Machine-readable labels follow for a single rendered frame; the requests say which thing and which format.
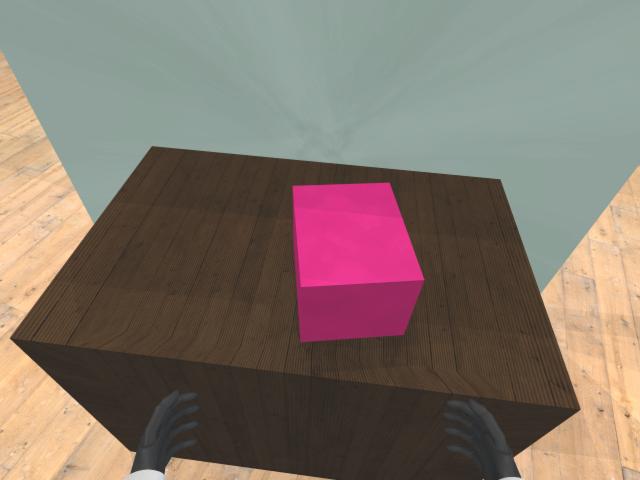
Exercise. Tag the left robot hand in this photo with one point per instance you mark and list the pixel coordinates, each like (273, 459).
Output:
(154, 451)

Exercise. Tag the carton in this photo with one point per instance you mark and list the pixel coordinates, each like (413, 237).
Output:
(357, 274)

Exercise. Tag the pedestal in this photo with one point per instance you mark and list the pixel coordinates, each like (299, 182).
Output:
(187, 282)

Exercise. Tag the right robot hand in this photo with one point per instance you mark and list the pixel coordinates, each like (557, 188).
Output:
(492, 455)

